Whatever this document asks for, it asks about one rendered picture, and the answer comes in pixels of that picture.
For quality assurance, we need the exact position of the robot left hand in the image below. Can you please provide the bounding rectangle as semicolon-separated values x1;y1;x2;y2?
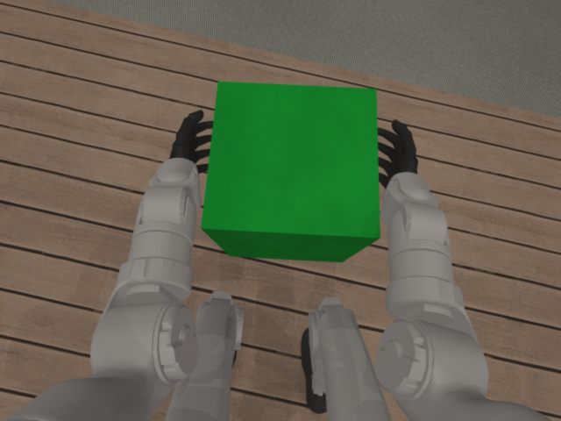
169;110;213;174

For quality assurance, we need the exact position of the robot right forearm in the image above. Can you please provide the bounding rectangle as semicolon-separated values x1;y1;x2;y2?
380;172;482;350

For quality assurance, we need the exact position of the carton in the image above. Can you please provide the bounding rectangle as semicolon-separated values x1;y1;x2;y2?
201;82;380;262

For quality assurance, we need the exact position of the robot right thigh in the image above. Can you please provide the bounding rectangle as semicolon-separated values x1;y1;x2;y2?
309;304;392;421

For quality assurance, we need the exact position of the right robot upper arm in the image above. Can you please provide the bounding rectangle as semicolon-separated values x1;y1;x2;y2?
374;318;552;421

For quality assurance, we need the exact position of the robot left forearm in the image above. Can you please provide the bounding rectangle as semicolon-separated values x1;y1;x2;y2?
90;158;202;370

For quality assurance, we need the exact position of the robot right shin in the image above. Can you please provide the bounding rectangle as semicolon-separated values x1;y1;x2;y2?
310;296;358;394

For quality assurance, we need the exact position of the robot right hand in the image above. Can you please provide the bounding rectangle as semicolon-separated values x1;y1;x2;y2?
378;119;418;190

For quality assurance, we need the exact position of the left robot upper arm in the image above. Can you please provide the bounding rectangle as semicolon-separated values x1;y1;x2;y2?
4;301;200;421

